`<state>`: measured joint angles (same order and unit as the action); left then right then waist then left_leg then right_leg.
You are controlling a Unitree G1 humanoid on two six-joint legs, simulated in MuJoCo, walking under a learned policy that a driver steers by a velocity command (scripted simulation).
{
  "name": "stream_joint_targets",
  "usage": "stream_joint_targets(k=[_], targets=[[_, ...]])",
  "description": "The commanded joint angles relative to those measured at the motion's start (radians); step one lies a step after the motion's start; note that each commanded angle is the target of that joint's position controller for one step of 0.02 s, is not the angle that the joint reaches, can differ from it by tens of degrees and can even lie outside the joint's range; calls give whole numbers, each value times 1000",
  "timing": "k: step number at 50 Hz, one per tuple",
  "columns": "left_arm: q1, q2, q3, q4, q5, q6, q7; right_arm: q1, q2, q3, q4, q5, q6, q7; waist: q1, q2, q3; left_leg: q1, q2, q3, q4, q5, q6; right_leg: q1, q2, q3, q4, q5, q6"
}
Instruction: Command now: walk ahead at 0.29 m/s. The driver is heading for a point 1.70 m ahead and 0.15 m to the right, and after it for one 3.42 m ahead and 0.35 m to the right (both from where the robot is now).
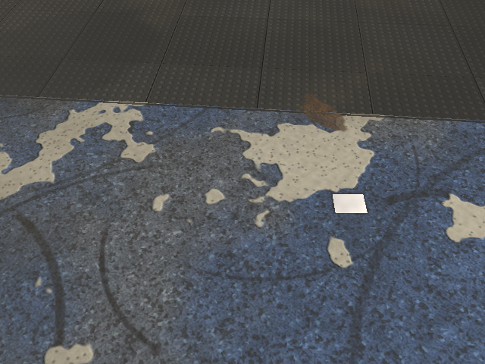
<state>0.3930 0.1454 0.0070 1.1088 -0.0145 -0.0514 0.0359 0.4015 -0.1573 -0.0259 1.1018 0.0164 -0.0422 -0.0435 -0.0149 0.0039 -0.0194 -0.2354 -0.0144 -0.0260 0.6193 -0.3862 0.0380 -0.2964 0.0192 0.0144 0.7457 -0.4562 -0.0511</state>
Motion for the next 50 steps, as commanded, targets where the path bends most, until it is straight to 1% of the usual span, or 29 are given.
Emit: stream_joint_targets(k=[1, 2, 3, 4, 5, 6, 7, 8, 9, 11, 12, 14, 17, 22, 25, 26, 27, 28, 29, 30, 31, 32, 33, 34, 36, 38, 41, 45, 50], targets=[[-53, 24, 0, -91, -12, -52, -20, 37, -177, -34, -37, -1, -32, 5, 10, 165, 212, -116, 342, -556, -439, -419, 236, -214, -38, 13, 144, -25, -44], [-18, 29, 1, -89, -15, -59, -24, -31, -174, -32, -60, 11, -34, 7, 50, 164, 211, -146, 312, -473, -413, -345, 194, -145, -58, 18, 23, -29, -61], [69, 29, 5, -58, -15, -63, -24, -104, -166, -31, -83, 26, -27, 9, 103, 145, 193, -222, 232, -320, -359, -257, 134, 46, -43, -16, -184, 31, -74], [142, 45, 19, -18, -6, -61, -21, -128, -153, -27, -99, 26, -25, 12, 122, 80, 175, -280, 129, -192, -249, -138, 87, 210, 10, -37, -265, 118, -48], [289, 127, 48, 25, 5, -56, -18, -151, -122, -18, -119, 17, -34, 16, 163, -116, 111, -366, 27, -42, 65, 13, 34, 362, -113, 176, -365, 74, -68], [413, 270, 80, 23, -3, -55, -27, -118, -56, -1, -142, 16, -54, 17, 179, -379, 62, -546, -58, 50, 347, -58, -1, 481, -337, 597, -546, -34, -188], [351, 207, 58, 8, 15, -65, -32, -130, -80, -3, -150, 27, -69, 21, 135, -284, 108, -622, -16, -47, 557, -105, 19, 403, -399, 773, -598, -117, -236], [242, 149, 41, -26, 12, -74, -34, -143, -97, -5, -157, 34, -80, 31, 84, -150, 182, -677, 38, -72, 657, -19, 40, 345, -388, 673, -589, -70, -220], [167, 136, 33, -48, 6, -78, -40, -131, -99, -8, -151, 26, -85, 36, 55, -85, 179, -673, 75, -62, 661, 74, 47, 320, -340, 528, -594, 19, -195], [133, 89, 14, -54, 3, -68, -48, -155, -143, -30, -156, 7, -89, 41, 34, -57, 159, -623, 118, -31, 561, 185, 42, 321, -253, 313, -603, 269, -133], [162, 67, 7, -44, 7, -59, -45, -165, -135, -33, -159, 8, -85, 48, 37, -77, 138, -596, 121, -6, 528, 210, 36, 330, -222, 239, -599, 371, -114], [209, 87, 7, -37, 14, -46, -36, -207, -93, -24, -172, 10, -76, 60, 48, -76, 123, -596, 116, 29, 465, 250, 23, 342, -206, 171, -594, 504, -114], [195, 136, 12, -67, 22, -41, -21, -388, -61, -3, -244, 8, -71, 61, 76, -62, 159, -566, 98, 59, 216, 337, 7, 276, -198, 125, -624, 546, -122], [217, 187, 32, -71, -1, -47, -13, -537, -102, 5, -313, 19, -73, 81, 81, -97, 191, -436, 59, 76, -17, 405, 24, 286, -236, 94, -657, 551, -126], [184, 207, 43, -79, 4, -40, -14, -493, -153, -14, -323, 16, -83, 89, 18, -121, 117, -306, 16, 90, -66, 356, 71, 386, -255, 59, -528, 904, -95], [170, 216, 48, -82, 11, -33, -16, -409, -184, -30, -304, 16, -83, 86, -30, -147, 46, -189, -18, 111, -59, 330, 90, 404, -249, 44, -417, 1096, -81], [148, 213, 46, -90, 18, -24, -18, -232, -225, -54, -253, 21, -81, 79, -115, -154, -54, 24, -44, 120, -74, 333, 118, 361, -212, 15, -221, 1200, -58], [113, 202, 37, -117, 27, -26, -24, -32, -280, -76, -202, 16, -73, 67, -197, -118, -175, 346, 81, -23, -60, 311, 169, 141, -174, 6, 53, 1003, -29], [243, 47, -3, -127, 24, -46, -42, 94, -373, -96, -177, -16, -67, 65, -131, 169, -375, 724, 378, -533, -142, 103, 345, -247, 17, 2, 500, 314, 39], [226, 74, 2, -108, -2, -80, -49, 72, -290, -72, -165, -19, -66, 69, -135, 203, -408, 700, 417, -788, -328, 31, 353, -367, 45, 161, 670, -61, 13], [105, 159, 26, -155, -34, -95, -49, -50, -232, -55, -177, -7, -71, 70, -97, 173, -194, 524, 376, -625, -354, 44, 287, -460, -21, 131, 705, -10, -9], [17, 185, 31, -183, -37, -98, -41, -167, -187, -40, -204, -2, -75, 74, -58, 66, -91, 326, 343, -457, -380, 157, 249, -424, -83, 97, 661, 97, -16], [-15, 186, 41, -186, -26, -90, -29, -226, -152, -28, -212, -10, -80, 83, -19, 1, -40, 173, 300, -342, -409, 256, 223, -365, -118, 75, 609, 158, -16], [13, 163, 47, -182, -16, -73, -22, -246, -133, -21, -205, -20, -84, 88, 25, 19, -21, 74, 255, -252, -439, 286, 202, -292, -151, 80, 558, 195, -17], [47, 119, 47, -176, -13, -43, -17, -220, -129, -19, -177, -20, -86, 89, 54, 56, 11, -20, 216, -170, -487, 313, 205, -242, -166, 63, 500, 208, -13], [-10, 132, 54, -206, -4, -32, -13, -185, -160, -22, -156, -20, -90, 79, 60, 58, 53, -53, 207, -120, -517, 352, 216, -295, -179, 50, 428, 262, 5], [-159, 146, 59, -259, 9, -37, -14, -115, -193, -27, -137, -20, -82, 57, 26, 39, 79, 8, 210, -100, -525, 394, 213, -415, -192, 40, 246, 416, 31], [-323, 126, 48, -304, 3, -49, -30, -38, -222, -30, -126, -7, -70, 43, -29, 38, 86, 76, 190, -50, -521, 394, 174, -377, -144, -3, -39, 570, 36], [-455, 138, 41, -358, -9, -58, -62, 44, -235, -38, -93, 4, -50, 38, -65, 46, 119, 245, 255, -63, -453, 375, 162, -398, -115, -7, -185, 496, 17]])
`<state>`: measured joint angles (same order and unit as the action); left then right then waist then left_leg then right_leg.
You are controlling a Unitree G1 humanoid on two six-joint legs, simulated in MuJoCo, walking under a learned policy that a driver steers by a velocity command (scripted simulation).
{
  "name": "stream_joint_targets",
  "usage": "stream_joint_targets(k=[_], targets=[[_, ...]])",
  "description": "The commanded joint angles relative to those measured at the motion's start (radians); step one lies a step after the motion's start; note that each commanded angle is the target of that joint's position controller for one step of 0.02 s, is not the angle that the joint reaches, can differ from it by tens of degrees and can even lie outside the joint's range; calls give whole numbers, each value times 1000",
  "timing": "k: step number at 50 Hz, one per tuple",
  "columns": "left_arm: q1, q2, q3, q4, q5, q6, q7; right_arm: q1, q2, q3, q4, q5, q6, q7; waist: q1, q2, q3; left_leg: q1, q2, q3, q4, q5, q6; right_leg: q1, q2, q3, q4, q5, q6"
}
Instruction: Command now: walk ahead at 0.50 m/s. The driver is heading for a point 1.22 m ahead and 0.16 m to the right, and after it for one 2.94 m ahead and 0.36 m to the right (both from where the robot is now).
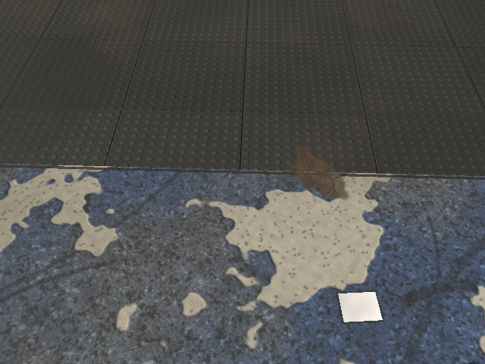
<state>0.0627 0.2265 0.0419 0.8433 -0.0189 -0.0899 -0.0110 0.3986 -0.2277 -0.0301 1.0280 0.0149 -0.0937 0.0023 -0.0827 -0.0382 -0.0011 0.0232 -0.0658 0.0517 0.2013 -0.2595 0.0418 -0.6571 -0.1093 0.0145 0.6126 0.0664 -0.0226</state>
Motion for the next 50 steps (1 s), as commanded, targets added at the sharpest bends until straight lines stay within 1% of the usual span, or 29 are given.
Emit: stream_joint_targets(k=[1, 3, 4, 5, 6, 7, 8, 9, 10, 11, 12, 14, 17, 23, 28, 30, 32, 33, 34, 35, 36, 37, 38, 39, 41, 43, 45, 47, 50], targets=[[-129, 65, 8, -101, -5, -23, -21, 47, -169, -37, -17, 6, 7, -10, 10, 93, 98, 16, 322, -146, -12, 271, 151, -27, 19, -9, -71, -66, -25], [-66, 96, 20, -95, -5, -30, -28, 21, -185, -44, -22, 6, 17, -11, 58, 115, 57, 42, 329, -141, 71, 437, 131, 92, 53, -34, -103, -138, -55], [39, 127, 38, -66, -3, -32, -26, -3, -184, -42, -29, 3, 22, -11, 119, 118, -6, 30, 296, -108, 196, 611, 111, 242, 90, -64, -121, -145, -77], [229, 182, 65, -10, -1, -33, -19, -13, -155, -31, -40, -6, 25, -10, 198, 99, -125, -65, 237, -63, 418, 655, 81, 503, 82, -49, -105, -121, -114], [397, 284, 90, 21, 21, -30, -12, 60, -75, -5, -64, -17, 15, -6, 206, -73, -297, -410, 125, -1, 815, 346, 21, 907, -170, 296, -103, -160, -233], [439, 281, 84, 36, 20, -27, -20, 124, -2, 20, -51, -8, -12, 3, 184, -253, -409, -666, -4, -106, 1044, -300, -2, 1084, -303, 697, -270, -310, -320], [391, 193, 59, 30, 12, -29, -20, 35, -123, -12, -63, 22, -30, 8, 190, -165, -307, -770, 62, -183, 1146, -280, 21, 1008, -269, 645, -301, -361, -267], [284, 159, 46, 8, 7, -28, -17, -54, -159, -21, -95, 32, -40, 7, 165, -107, -175, -797, 116, -148, 1133, -179, 35, 851, -241, 490, -319, -276, -228], [201, 133, 35, -9, 13, -27, -20, -99, -152, -24, -101, 21, -39, -1, 134, -24, -112, -748, 161, -128, 1083, -87, 32, 702, -202, 378, -351, -173, -210], [161, 108, 29, -12, 20, -29, -24, -102, -135, -30, -101, 8, -28, -5, 100, -14, -68, -693, 193, -126, 1025, -33, 29, 596, -161, 292, -386, -111, -197], [152, 89, 24, -4, 26, -30, -28, -78, -110, -31, -96, 6, -12, -6, 73, -32, -59, -635, 211, -129, 990, -1, 27, 537, -134, 241, -418, -96, -191], [181, 97, 26, 21, 23, -36, -26, -54, -77, -31, -87, 5, 10, -9, 54, -33, -35, -615, 214, -113, 944, 30, 14, 488, -110, 172, -456, -33, -205], [236, 131, 35, 49, 24, -33, -9, -158, -87, -39, -125, -6, 19, -13, 67, -12, 13, -724, 223, -109, 815, 147, -11, 509, -110, 127, -486, 30, -212], [323, 147, 35, 85, 13, -18, 14, -368, -61, -32, -186, -4, 7, 2, 125, -18, 60, -730, 183, -69, 484, 376, -21, 564, -83, 51, -511, -26, -174], [392, 155, 42, 131, 4, 1, 21, -490, -63, -24, -236, 6, -5, 28, 156, -21, 104, -758, 159, -61, 358, 316, 2, 711, -138, 50, -460, -14, -170], [384, 165, 49, 137, 1, 9, 26, -492, -76, -26, -247, 8, -13, 39, 138, -29, 96, -726, 147, -55, 328, 246, 24, 755, -161, 53, -414, 50, -159], [347, 182, 55, 131, 1, 17, 28, -404, -112, -42, -230, 8, -18, 41, 82, -56, 36, -559, 99, -15, 309, 187, 53, 759, -154, 38, -315, 286, -137], [324, 176, 52, 126, 2, 22, 27, -273, -145, -63, -190, 5, -19, 37, 12, -54, -40, -376, 61, 16, 293, 193, 76, 727, -112, 3, -166, 431, -115], [316, 150, 40, 112, 11, 23, 27, -85, -204, -88, -136, 0, -18, 29, -61, -18, -164, -85, 116, -47, 324, 219, 118, 579, -56, -35, 74, 358, -81], [426, 48, 9, 100, 17, 8, 16, 66, -302, -113, -108, -20, -12, 22, -42, 194, -327, 335, 382, -472, 296, 96, 267, 167, 94, -76, 489, -46, -7], [423, 35, 1, 113, 8, -19, 10, 73, -252, -94, -102, -10, -9, 24, -38, 290, -407, 404, 466, -790, 121, 12, 310, -2, 171, 63, 683, -625, -2], [340, 125, 25, 88, -21, -37, 5, -5, -195, -74, -111, -1, -11, 25, -31, 233, -275, 296, 434, -681, 101, -42, 256, -98, 105, 111, 762, -595, -26], [260, 145, 28, 62, -30, -43, 8, -100, -157, -62, -138, -2, -11, 24, -4, 163, -165, 136, 402, -534, 82, 3, 220, -105, 47, 75, 737, -504, -41], [218, 140, 33, 55, -17, -40, 16, -175, -125, -51, -147, -11, -13, 28, 31, 92, -84, -28, 362, -428, 43, 75, 200, -62, 3, 55, 668, -420, -41], [258, 105, 41, 66, -2, -9, 25, -217, -86, -40, -143, -24, -20, 35, 91, 123, -43, -190, 301, -311, -21, 136, 178, 60, -42, 61, 574, -341, -40], [273, 75, 40, 71, 1, 10, 28, -185, -106, -44, -122, -21, -25, 30, 106, 119, -17, -241, 285, -249, -63, 191, 194, 71, -50, 47, 523, -303, -27], [203, 87, 45, 45, 8, 16, 32, -149, -138, -50, -107, -21, -26, 16, 98, 96, 14, -226, 287, -218, -85, 249, 202, -3, -57, 45, 431, -216, -6], [127, 86, 47, 21, 14, 14, 30, -110, -144, -50, -94, -18, -20, 4, 80, 86, 28, -184, 282, -191, -90, 290, 192, -63, -55, 41, 321, -115, 9], [33, 66, 40, -4, 11, 7, 19, -70, -146, -47, -82, -12, -12, -6, 53, 96, 43, -156, 253, -134, -94, 298, 162, -48, -29, 16, 143, 20, 12]])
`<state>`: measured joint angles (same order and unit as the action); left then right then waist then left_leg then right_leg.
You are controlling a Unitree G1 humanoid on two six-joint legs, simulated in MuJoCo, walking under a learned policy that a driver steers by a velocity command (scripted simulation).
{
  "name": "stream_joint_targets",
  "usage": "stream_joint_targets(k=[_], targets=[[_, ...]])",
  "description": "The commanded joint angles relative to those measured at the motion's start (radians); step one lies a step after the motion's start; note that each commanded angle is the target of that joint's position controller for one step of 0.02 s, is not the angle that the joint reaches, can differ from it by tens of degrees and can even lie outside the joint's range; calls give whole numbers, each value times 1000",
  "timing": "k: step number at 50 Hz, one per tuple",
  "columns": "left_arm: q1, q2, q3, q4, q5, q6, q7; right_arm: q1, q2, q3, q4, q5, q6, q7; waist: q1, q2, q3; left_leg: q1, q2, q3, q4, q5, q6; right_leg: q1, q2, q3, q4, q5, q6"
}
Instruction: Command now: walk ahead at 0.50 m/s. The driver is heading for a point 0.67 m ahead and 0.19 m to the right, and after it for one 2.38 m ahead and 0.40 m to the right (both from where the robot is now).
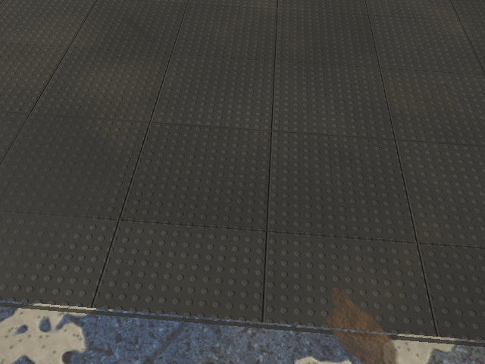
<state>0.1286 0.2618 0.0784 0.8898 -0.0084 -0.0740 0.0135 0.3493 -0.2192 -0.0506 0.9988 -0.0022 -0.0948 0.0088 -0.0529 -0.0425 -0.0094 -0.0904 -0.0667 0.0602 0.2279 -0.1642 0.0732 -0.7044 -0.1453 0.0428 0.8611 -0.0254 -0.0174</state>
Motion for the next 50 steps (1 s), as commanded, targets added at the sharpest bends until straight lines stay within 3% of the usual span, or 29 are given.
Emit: stream_joint_targets(k=[1, 6, 8, 10, 11, 12, 13, 14, 15, 16, 17, 18, 20, 22, 24, 30, 34, 36, 38, 39, 40, 41, 42, 43, 44, 45, 46, 47, 50], targets=[[-70, 24, 0, -60, -1, -11, -9, -3, -158, -27, -46, 8, -10, -14, 11, 99, 59, -32, 251, -131, -122, 193, 125, 10, 18, -23, -156, 138, 7], [-209, 23, -14, -110, -12, -21, -37, 83, -169, -32, -4, 16, 9, -18, -34, 97, 104, 116, 300, -129, -74, 196, 125, -18, 50, -42, -300, 93, -6], [-226, 33, -14, -127, -15, -29, -50, 87, -179, -38, 5, 19, 19, -22, -24, 108, 105, 172, 331, -137, -30, 251, 115, -9, 59, -42, -332, 25, -28], [-165, 64, -3, -119, -15, -34, -55, 59, -193, -45, 2, 21, 26, -24, 23, 131, 65, 192, 337, -130, 44, 429, 95, 112, 92, -66, -357, -43, -57], [-73, 92, 11, -94, -12, -36, -53, 32, -199, -46, -4, 23, 30, -25, 78, 140, 7, 178, 314, -105, 146, 601, 78, 257, 129, -98, -374, -45, -78], [99, 141, 37, -39, -9, -35, -47, 17, -177, -38, -12, 20, 34, -24, 154, 121, -96, 104, 258, -65, 342, 660, 49, 499, 143, -102, -373, -18, -110], [288, 221, 58, -3, 5, -33, -36, 28, -143, -21, -37, 0, 32, -23, 205, -6, -253, -126, 190, -17, 673, 355, 12, 825, -58, 129, -349, 2, -179], [327, 264, 63, 20, 4, -30, -44, 155, -2, 17, -32, 6, 8, -10, 131, -269, -373, -514, 1, -64, 993, -359, -42, 1127, -262, 609, -483, -192, -332], [309, 165, 35, 11, -2, -32, -44, 84, -113, -7, -26, 30, -15, -5, 166, -159, -336, -619, 52, -193, 1105, -406, -20, 1093, -233, 645, -544, -286, -289], [218, 129, 22, -6, -3, -34, -41, -14, -162, -20, -60, 49, -29, -2, 151, -115, -197, -675, 102, -168, 1114, -318, -4, 961, -204, 494, -560, -237, -245], [132, 110, 13, -25, 2, -35, -41, -65, -159, -21, -70, 46, -32, -9, 118, -24, -120, -635, 155, -140, 1070, -222, -4, 806, -170, 380, -589, -129, -226], [84, 85, 6, -30, 11, -36, -44, -87, -151, -29, -72, 30, -25, -15, 89, 5, -63, -592, 184, -133, 1013, -168, -8, 682, -137, 299, -621, -52, -218], [72, 56, -3, -18, 19, -41, -48, -43, -109, -31, -61, 25, 2, -17, 41, -27, -45, -497, 216, -138, 942, -119, -12, 574, -95, 212, -678, -15, -212], [100, 81, 2, 0, 13, -45, -41, -53, -90, -31, -65, 23, 19, -22, 30, -24, -11, -513, 225, -124, 876, -84, -27, 533, -86, 157, -718, 18, -224], [133, 108, 8, 13, 14, -43, -28, -129, -98, -35, -91, 13, 24, -24, 42, -6, 21, -586, 231, -121, 777, 6, -49, 543, -87, 129, -743, 41, -228], [219, 119, 8, 49, 1, -29, -9, -326, -72, -24, -146, 13, 14, -7, 96, -15, 64, -582, 186, -75, 449, 267, -63, 585, -42, 20, -760, 40, -181], [284, 128, 13, 88, -6, -16, -6, -430, -74, -15, -184, 22, 8, 12, 128, -17, 99, -597, 163, -65, 342, 236, -51, 696, -83, 14, -721, 39, -178], [295, 132, 17, 100, -12, -6, -2, -455, -88, -16, -205, 23, -2, 23, 120, -21, 107, -582, 155, -77, 300, 172, -34, 740, -112, 45, -675, 73, -171], [269, 151, 24, 96, -15, 3, 1, -394, -121, -28, -197, 24, -13, 27, 74, -44, 73, -465, 126, -66, 268, 105, -17, 751, -122, 69, -607, 176, -154], [239, 156, 25, 88, -16, 7, 2, -302, -149, -43, -173, 22, -18, 24, 17, -49, 22, -325, 95, -40, 245, 95, -2, 732, -96, 56, -512, 318, -137], [225, 129, 14, 78, -11, 9, 0, -127, -202, -70, -121, 18, -21, 16, -56, -29, -90, -70, 98, -43, 260, 113, 25, 646, -35, 20, -318, 359, -107], [236, 78, -6, 48, 10, 8, 0, 58, -286, -91, -91, 0, -21, 3, -105, 105, -263, 250, 307, -268, 282, 105, 85, 429, 50, -37, 17, 52, -64], [369, -47, -36, 52, -9, -10, -6, 90, -321, -94, -71, -2, -14, 11, -33, 380, -385, 514, 504, -703, 141, -90, 214, 80, 202, -9, 317, -551, -17], [305, 76, -7, 63, -32, -23, -6, 62, -215, -66, -85, 2, -16, 11, -63, 257, -320, 441, 468, -706, 87, -195, 173, -4, 148, 106, 434, -556, -28], [221, 116, 6, 35, -46, -28, -5, -21, -169, -51, -99, 5, -19, 7, -50, 209, -185, 311, 445, -550, 70, -175, 125, -57, 103, 86, 449, -463, -42], [183, 107, 8, 29, -42, -25, 2, -100, -144, -42, -111, 2, -22, 7, -17, 131, -114, 168, 413, -443, 38, -99, 104, -16, 54, 67, 419, -371, -41], [169, 95, 16, 28, -29, -17, 7, -148, -116, -35, -112, -4, -23, 8, 10, 118, -56, 56, 379, -351, -3, -49, 92, 24, 26, 65, 373, -308, -42], [196, 70, 18, 30, -29, -3, 5, -167, -107, -32, -106, -14, -26, 8, 42, 158, -42, -15, 362, -285, -32, -11, 88, 85, 1, 72, 348, -269, -41], [188, 35, 21, 19, -32, 30, 3, -165, -110, -37, -88, -13, -32, -1, 65, 135, 8, -73, 336, -144, -86, 87, 92, 78, -12, 62, 298, -207, -38]])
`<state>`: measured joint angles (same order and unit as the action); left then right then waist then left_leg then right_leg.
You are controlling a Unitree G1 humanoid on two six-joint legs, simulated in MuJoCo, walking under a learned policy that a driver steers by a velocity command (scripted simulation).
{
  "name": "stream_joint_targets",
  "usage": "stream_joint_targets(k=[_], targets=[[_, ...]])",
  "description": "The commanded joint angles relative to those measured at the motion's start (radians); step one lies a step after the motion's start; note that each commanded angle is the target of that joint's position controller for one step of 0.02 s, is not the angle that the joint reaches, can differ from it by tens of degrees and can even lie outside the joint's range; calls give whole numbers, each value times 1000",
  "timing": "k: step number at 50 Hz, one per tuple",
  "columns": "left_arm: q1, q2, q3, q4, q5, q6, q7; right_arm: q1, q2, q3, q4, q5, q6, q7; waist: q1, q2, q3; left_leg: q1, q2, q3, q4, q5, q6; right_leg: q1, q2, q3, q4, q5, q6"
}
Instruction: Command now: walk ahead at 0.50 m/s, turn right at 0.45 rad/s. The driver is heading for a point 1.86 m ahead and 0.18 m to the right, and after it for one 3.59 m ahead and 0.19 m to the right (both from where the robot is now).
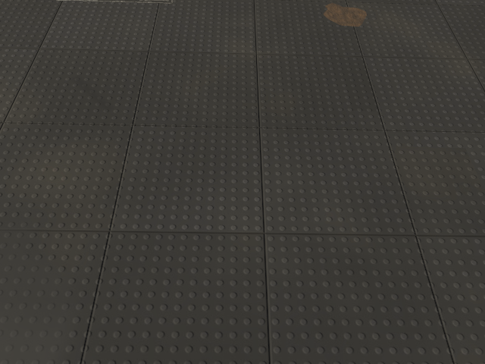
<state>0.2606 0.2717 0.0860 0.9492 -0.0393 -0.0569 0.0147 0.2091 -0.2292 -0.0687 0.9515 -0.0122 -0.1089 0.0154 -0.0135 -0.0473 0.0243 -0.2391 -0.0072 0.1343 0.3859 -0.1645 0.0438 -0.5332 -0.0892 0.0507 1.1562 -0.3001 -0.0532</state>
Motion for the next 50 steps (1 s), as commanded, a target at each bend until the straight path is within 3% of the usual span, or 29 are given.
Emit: stream_joint_targets(k=[1, 5, 8, 13, 16, 17, 18, 19, 20, 21, 22, 23, 24, 25, 27, 30, 35, 39, 41, 43, 45, 46, 47, 48, 49, 50], targets=[[32, 25, 16, -53, 3, 19, 1, -15, -114, -23, -36, -4, -18, -14, 25, 126, -13, 79, 281, -188, -252, 121, 125, -127, -69, 60, -22, 106, 3], [-55, 23, 17, -91, 14, 20, -13, 19, -139, -30, -24, -9, -10, -33, 12, 101, 18, 127, 274, -78, -269, 188, 119, -198, -55, 60, -197, 277, 21], [-157, 10, 6, -128, 19, 16, -32, 43, -156, -33, -23, -1, -1, -42, -19, 89, 49, 157, 268, 1, -277, 207, 105, -184, -44, -9, -342, 356, 18], [-292, 2, -8, -207, 17, 17, -65, 120, -184, -45, -4, 18, 29, -45, -57, 84, 92, 323, 314, 70, -206, 329, 95, -219, -19, -91, -474, 266, -14], [-238, 47, 12, -229, 14, 22, -76, 84, -228, -57, -21, 32, 47, -48, 7, 138, 22, 360, 319, 112, -35, 774, 67, -49, 65, -174, -491, 122, -64], [-150, 76, 29, -214, 13, 23, -75, 75, -239, -59, -23, 36, 54, -49, 62, 152, -29, 344, 314, 117, 96, 899, 58, 78, 106, -191, -503, 85, -89], [8, 125, 58, -173, 12, 23, -67, 55, -236, -54, -25, 40, 57, -47, 151, 133, -109, 273, 276, 134, 297, 877, 32, 309, 150, -190, -592, 160, -126], [164, 213, 92, -130, 16, 29, -44, 65, -205, -41, -39, 22, 49, -45, 204, 23, -200, 20, 231, 135, 601, 541, -13, 619, 39, 15, -628, 165, -179], [130, 299, 94, -129, 14, 17, -38, 160, -44, 5, -81, -2, 19, -28, 61, -205, -271, -394, 21, 21, 933, -393, -64, 885, -215, 575, -736, 51, -348], [183, 216, 66, -137, 26, 5, -43, 82, -118, -6, -80, 47, -23, -13, 127, -88, -369, -478, 13, -191, 1028, -423, -47, 917, -278, 737, -870, 15, -364], [139, 166, 52, -128, 32, -7, -46, -6, -154, -18, -103, 82, -38, -8, 129, -50, -231, -559, 60, -189, 1020, -339, -24, 833, -248, 570, -872, 109, -310], [56, 130, 40, -144, 25, -15, -46, -29, -149, -16, -100, 68, -44, -14, 90, 7, -156, -527, 114, -190, 940, -245, -9, 685, -202, 424, -864, 204, -266], [-22, 91, 28, -159, 31, -19, -46, -35, -155, -25, -83, 43, -39, -22, 54, 28, -107, -463, 147, -186, 869, -192, -10, 547, -163, 318, -875, 297, -236], [-57, 58, 16, -169, 42, -23, -44, -4, -159, -31, -71, 37, -23, -21, 20, 20, -97, -394, 171, -196, 829, -153, -10, 468, -135, 256, -901, 349, -222], [-46, 74, 16, -159, 40, -33, -39, 20, -132, -31, -63, 31, 6, -21, -5, 18, -85, -349, 181, -190, 757, -116, -24, 403, -121, 208, -949, 396, -221], [6, 110, 22, -132, 35, -41, -22, -63, -115, -26, -89, 14, 26, -27, 8, 21, -30, -429, 177, -175, 609, 11, -60, 389, -105, 134, -991, 470, -212], [73, 111, 15, -96, 33, -34, -6, -207, -88, -13, -124, 20, 16, -11, 61, -10, 10, -427, 127, -142, 298, 287, -58, 421, -58, 43, -1009, 413, -151], [138, 112, 15, -51, 29, -28, -6, -311, -83, 0, -158, 29, 8, 8, 98, -19, 58, -451, 96, -130, 170, 301, -34, 519, -98, 50, -995, 362, -149], [160, 118, 18, -32, 27, -19, -2, -341, -90, 3, -177, 31, 0, 22, 99, -21, 68, -480, 86, -131, 134, 243, -12, 601, -135, 61, -955, 420, -146], [147, 131, 22, -26, 26, -10, 4, -311, -111, -2, -179, 33, -7, 33, 67, -37, 48, -430, 68, -126, 106, 169, 17, 653, -158, 63, -903, 541, -127], [105, 155, 26, -32, 26, -3, 6, -176, -159, -23, -147, 28, -8, 31, -14, -69, -47, -211, 3, -75, 105, 109, 54, 654, -136, 38, -755, 873, -101], [85, 141, 18, -37, 28, 1, 5, -13, -200, -44, -98, 24, -6, 24, -94, -50, -146, 21, -1, -73, 104, 149, 86, 585, -84, 0, -568, 913, -72], [102, 109, 2, -54, 44, 1, 5, 168, -263, -59, -64, 8, -2, 14, -143, 60, -293, 342, 186, -290, 139, 157, 150, 361, -20, -34, -258, 595, -42], [252, -30, -34, -43, 34, -20, -11, 223, -296, -66, -35, 11, 1, 23, -62, 346, -423, 665, 401, -785, 19, -60, 314, -34, 172, -1, 89, -193, 22], [171, 77, -16, -38, 15, -41, -15, 206, -203, -38, -39, 27, 3, 22, -108, 248, -381, 645, 370, -844, -68, -201, 270, -148, 134, 116, 193, -274, 1], [68, 122, -3, -73, -6, -54, -18, 116, -171, -28, -55, 30, 2, 17, -97, 199, -227, 509, 345, -692, -90, -183, 226, -217, 81, 85, 199, -192, -9]])
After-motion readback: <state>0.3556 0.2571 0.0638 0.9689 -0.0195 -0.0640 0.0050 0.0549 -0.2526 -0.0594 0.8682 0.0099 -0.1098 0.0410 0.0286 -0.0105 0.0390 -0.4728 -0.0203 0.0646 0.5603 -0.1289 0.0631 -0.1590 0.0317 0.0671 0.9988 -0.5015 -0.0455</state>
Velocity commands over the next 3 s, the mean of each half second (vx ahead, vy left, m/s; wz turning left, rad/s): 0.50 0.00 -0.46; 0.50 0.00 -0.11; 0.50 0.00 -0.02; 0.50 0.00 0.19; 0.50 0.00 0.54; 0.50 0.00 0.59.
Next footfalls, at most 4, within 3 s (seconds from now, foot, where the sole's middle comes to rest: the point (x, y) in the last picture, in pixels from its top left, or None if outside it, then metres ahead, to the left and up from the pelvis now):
0.38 right None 0.34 -0.17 -0.78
0.92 left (260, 283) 0.73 -0.06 -0.78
1.48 right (354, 225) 0.94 -0.38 -0.78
2.04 left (297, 148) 1.30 -0.22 -0.78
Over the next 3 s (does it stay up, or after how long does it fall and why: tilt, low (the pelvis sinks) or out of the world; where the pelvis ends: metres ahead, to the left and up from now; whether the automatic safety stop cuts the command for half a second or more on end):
stays up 1.64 -0.26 -0.02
